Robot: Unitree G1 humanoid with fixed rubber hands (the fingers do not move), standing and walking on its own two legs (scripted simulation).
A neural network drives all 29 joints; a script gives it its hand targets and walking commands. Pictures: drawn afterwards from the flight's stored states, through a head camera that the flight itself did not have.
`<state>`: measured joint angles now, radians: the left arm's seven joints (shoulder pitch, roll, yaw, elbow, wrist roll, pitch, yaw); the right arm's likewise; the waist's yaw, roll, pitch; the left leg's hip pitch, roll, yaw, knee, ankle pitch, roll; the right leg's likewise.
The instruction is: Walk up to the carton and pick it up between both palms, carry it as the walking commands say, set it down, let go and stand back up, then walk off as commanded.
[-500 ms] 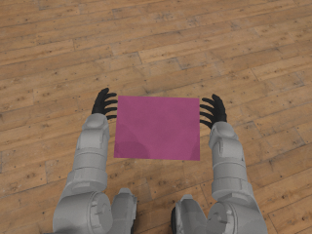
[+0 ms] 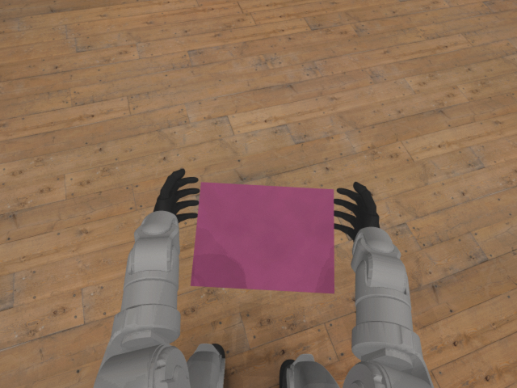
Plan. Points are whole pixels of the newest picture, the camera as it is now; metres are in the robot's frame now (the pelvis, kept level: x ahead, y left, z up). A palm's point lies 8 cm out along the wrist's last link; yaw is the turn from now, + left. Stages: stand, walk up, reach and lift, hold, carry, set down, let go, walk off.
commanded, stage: reach and lift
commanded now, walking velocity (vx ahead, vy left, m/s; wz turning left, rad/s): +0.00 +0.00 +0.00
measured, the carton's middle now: (263, 240) +0.38 +0.00 -0.12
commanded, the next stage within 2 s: hold in 1.86 s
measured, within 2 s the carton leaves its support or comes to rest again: neither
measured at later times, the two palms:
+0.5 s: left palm (159, 206) +0.36 +0.16 +0.05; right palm (387, 219) +0.35 -0.16 +0.05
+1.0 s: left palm (154, 201) +0.34 +0.15 +0.11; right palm (416, 212) +0.34 -0.17 +0.11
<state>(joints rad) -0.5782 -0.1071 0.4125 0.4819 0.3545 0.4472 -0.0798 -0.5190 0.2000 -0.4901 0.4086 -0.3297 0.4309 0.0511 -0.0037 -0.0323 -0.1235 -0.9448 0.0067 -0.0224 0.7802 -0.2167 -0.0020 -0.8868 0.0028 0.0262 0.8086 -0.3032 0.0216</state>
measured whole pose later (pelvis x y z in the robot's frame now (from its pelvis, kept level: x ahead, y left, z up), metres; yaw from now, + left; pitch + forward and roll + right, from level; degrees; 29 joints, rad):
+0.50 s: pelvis +0.03 +0.00 +0.05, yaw +0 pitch +9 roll -1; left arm -0.38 -0.16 0.36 0.37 0.34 0.50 -0.06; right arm -0.37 0.18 -0.38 0.37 -0.31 0.49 0.04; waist -0.01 -0.03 -0.06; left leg -0.47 0.01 -0.01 0.46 -0.14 0.00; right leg -0.40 -0.01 0.03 0.46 -0.21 0.02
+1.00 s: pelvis +0.05 -0.01 +0.06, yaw +0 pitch -6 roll +0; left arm -0.27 -0.15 0.26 0.21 0.31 0.71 -0.05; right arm -0.29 0.16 -0.27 0.24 -0.31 0.70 0.02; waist 0.00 -0.03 0.02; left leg -0.06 0.01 0.00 0.29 -0.12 -0.01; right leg -0.01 -0.01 0.04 0.31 -0.19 0.01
